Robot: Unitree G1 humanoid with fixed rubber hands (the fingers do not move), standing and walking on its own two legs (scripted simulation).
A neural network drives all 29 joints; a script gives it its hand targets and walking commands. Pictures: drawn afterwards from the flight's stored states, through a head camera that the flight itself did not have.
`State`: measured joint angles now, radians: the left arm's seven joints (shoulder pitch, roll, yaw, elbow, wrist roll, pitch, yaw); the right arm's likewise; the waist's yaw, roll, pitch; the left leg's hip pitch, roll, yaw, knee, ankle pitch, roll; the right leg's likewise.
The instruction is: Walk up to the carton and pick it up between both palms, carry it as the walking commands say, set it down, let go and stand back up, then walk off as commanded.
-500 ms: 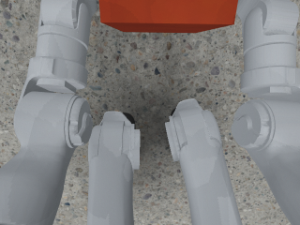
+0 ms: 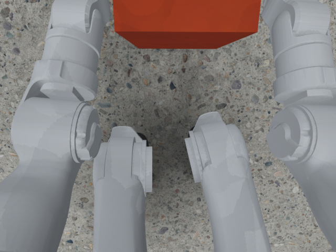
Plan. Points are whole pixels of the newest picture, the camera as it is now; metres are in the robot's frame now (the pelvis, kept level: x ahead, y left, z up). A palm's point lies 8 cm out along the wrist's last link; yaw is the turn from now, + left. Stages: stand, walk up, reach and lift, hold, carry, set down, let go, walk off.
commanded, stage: set down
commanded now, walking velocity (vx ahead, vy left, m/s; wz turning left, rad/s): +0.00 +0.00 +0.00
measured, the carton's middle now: out of the picture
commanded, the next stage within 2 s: none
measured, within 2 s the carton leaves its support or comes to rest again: rests again in 0.16 s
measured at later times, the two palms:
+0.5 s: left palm out of the picture +0.59 +0.08 -0.19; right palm out of the picture +0.54 -0.21 -0.18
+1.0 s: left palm out of the picture +0.59 +0.08 -0.19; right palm out of the picture +0.54 -0.21 -0.18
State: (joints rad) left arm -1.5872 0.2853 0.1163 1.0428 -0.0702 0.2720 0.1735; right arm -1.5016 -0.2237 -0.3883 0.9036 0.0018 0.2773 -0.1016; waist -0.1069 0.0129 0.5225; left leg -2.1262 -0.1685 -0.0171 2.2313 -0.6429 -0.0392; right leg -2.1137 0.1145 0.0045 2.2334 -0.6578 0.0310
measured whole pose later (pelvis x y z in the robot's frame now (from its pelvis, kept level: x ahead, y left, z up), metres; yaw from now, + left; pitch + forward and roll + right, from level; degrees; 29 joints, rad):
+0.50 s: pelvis +0.01 +0.00 -0.01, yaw +1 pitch +31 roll +0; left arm -1.56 0.30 0.11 1.05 -0.12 0.21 0.16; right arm -1.46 -0.22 -0.36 0.88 0.02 0.24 -0.07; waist -0.12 0.03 0.52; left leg -2.14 -0.16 0.01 2.29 -0.69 -0.02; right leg -2.13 0.09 0.01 2.30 -0.72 0.02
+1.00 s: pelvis +0.01 +0.00 -0.02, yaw +0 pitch +30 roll -1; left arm -1.57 0.30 0.13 1.10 -0.09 0.18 0.11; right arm -1.46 -0.24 -0.38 0.91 0.01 0.23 0.00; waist -0.11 0.03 0.52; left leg -2.15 -0.14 0.01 2.32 -0.70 -0.01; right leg -2.14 0.08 -0.01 2.32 -0.71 0.02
